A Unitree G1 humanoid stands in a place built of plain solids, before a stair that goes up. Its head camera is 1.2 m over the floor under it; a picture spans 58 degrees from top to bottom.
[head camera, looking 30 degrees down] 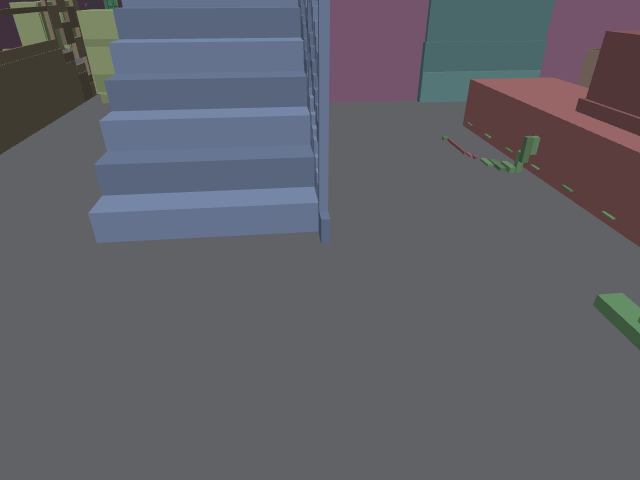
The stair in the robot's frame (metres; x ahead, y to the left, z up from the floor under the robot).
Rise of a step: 0.18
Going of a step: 0.23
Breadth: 1.27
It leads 6 degrees to the left of straight ahead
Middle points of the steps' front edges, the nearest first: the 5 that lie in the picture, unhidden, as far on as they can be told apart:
2.11 0.59 0.18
2.34 0.62 0.37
2.57 0.64 0.55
2.80 0.67 0.73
3.02 0.69 0.91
